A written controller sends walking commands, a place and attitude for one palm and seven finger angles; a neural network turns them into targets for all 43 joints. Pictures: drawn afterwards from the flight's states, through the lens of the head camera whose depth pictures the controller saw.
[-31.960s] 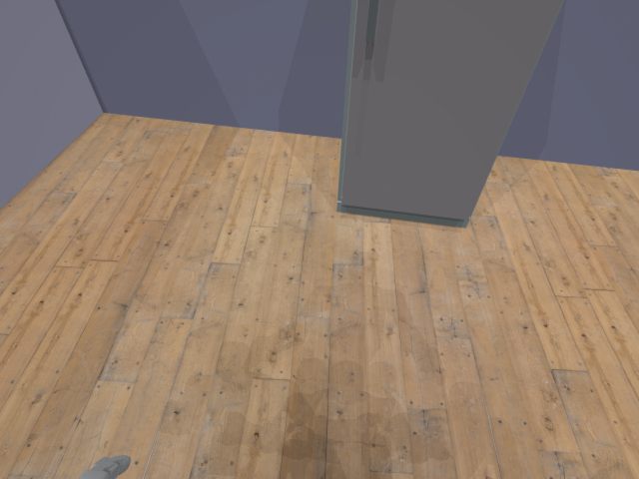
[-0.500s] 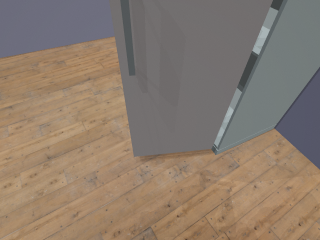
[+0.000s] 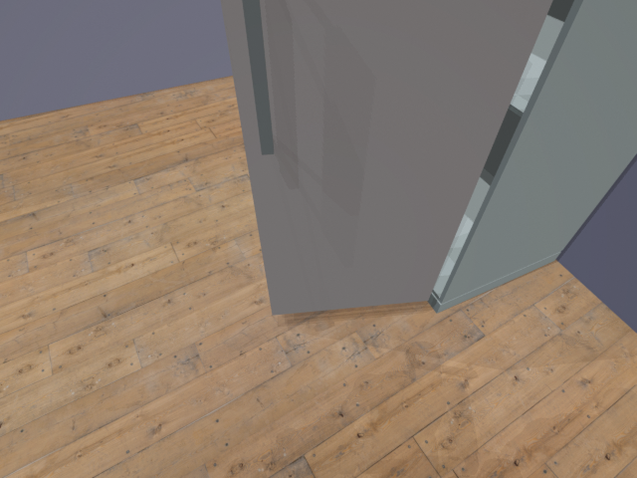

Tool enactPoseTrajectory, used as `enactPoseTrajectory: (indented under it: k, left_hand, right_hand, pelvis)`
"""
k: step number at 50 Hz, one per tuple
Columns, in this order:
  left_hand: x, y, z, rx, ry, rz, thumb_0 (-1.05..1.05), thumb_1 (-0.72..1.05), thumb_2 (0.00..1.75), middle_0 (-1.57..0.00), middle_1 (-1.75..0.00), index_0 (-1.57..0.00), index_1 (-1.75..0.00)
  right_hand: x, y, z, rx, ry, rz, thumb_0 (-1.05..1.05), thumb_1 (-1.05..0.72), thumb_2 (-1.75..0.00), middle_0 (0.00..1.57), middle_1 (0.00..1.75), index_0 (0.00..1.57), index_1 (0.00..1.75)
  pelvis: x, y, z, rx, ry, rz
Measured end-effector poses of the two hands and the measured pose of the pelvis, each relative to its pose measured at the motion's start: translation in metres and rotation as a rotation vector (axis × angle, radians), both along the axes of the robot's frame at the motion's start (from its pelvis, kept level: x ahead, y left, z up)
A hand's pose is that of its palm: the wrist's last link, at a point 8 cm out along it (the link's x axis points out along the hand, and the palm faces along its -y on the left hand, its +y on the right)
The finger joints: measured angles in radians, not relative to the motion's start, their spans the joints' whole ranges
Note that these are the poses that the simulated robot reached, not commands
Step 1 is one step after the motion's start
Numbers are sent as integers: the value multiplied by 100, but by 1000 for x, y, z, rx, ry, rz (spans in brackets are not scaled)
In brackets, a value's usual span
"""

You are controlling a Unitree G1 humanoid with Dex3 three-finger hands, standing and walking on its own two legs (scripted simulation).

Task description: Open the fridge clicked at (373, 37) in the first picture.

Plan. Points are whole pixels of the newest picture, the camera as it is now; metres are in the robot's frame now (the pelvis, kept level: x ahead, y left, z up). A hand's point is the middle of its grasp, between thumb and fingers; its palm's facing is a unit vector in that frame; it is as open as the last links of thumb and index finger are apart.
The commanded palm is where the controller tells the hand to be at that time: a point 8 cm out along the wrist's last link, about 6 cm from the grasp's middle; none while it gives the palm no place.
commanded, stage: look to check the result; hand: left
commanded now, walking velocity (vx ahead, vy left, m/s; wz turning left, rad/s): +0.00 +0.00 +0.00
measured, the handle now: (257, 50) +0.69 +0.15 +0.21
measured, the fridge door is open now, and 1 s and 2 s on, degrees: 72 72 72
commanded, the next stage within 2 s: stand and wait in 0.06 s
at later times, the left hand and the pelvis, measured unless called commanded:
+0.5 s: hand out of the picture +0.07 +0.22 -0.16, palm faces -0.01 -0.96 -0.29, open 7.4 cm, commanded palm none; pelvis +0.00 -0.01 +0.00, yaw +0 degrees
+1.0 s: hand out of the picture +0.07 +0.22 -0.16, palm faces -0.02 -0.95 -0.30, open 7.4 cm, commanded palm none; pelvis +0.00 -0.01 +0.00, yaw +0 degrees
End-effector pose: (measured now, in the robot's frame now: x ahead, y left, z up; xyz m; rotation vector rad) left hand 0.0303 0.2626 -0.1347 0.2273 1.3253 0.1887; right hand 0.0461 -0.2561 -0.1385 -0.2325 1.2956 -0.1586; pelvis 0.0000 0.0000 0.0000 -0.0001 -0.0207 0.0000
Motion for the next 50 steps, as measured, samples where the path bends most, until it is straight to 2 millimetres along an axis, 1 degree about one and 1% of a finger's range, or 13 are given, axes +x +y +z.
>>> enactPoseTrajectory:
  k: [8,18,34,50]
  left_hand:
    - [16,-3,1,-2,-39,-16,1,91,90,-20,-30,-20,-30]
    - [30,-2,5,9,-65,-31,1,91,90,-20,-30,-20,-30]
    - [31,2,9,31,-60,-37,1,91,90,-20,-30,-20,-30]
    - [34,1,9,30,-65,-44,1,91,90,-20,-30,-20,-30]
  right_hand:
    - [9,-12,5,-22,-19,5,0,-90,-90,21,30,20,30]
    - [11,-24,9,-41,-24,3,0,-90,-90,21,30,20,30]
    - [8,-31,9,-42,-10,2,0,-90,-90,21,30,20,30]
    - [12,-37,12,-53,-22,2,0,-90,-90,21,30,20,30]
  pelvis:
    - [2,-4,1,0,0,1]
    - [3,-8,1,0,-2,0]
    - [4,-12,2,0,-2,-2]
    - [4,-14,3,-1,-3,-5]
